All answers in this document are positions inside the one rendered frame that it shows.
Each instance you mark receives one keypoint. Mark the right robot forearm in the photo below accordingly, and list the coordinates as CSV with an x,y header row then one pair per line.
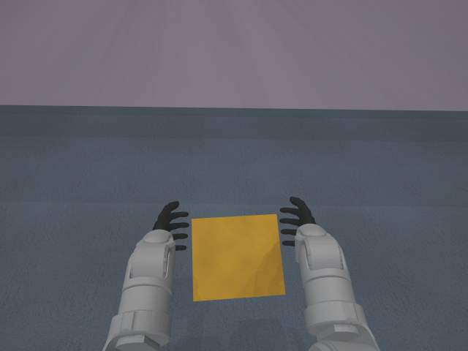
x,y
331,310

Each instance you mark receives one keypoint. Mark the left robot forearm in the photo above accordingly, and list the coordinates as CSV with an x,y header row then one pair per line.
x,y
143,322

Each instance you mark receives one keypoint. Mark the carton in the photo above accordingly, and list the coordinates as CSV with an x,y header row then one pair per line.
x,y
236,257

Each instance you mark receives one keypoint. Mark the right robot hand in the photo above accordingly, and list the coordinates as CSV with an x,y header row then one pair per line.
x,y
304,214

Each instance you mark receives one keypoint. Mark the left robot hand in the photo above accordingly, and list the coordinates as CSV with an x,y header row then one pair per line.
x,y
164,219

